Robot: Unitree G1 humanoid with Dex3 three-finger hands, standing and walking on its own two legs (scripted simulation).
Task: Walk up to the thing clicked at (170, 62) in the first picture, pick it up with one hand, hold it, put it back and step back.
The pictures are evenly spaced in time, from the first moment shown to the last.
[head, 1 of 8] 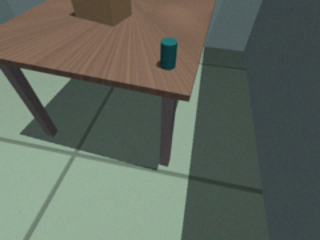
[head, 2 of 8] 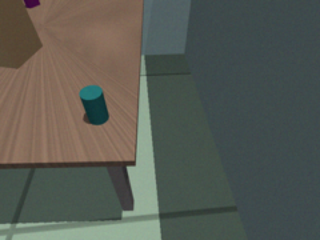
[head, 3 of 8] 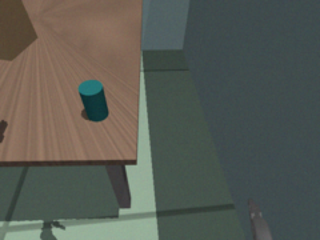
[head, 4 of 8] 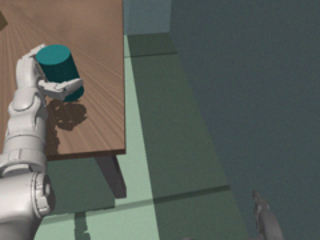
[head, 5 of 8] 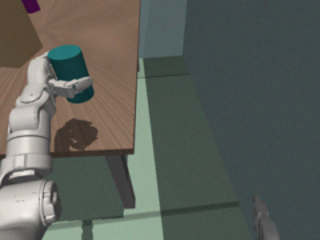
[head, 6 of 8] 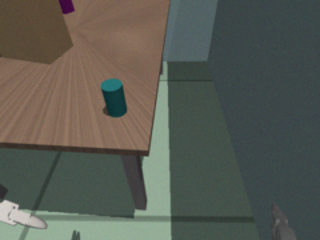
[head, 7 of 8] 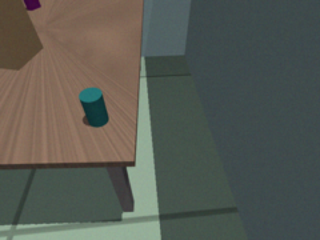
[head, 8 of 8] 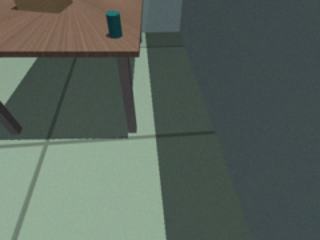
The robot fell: no
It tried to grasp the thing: yes
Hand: left
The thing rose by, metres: 0.27
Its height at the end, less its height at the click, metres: +0.00
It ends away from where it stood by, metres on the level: 0.01
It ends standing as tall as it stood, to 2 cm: yes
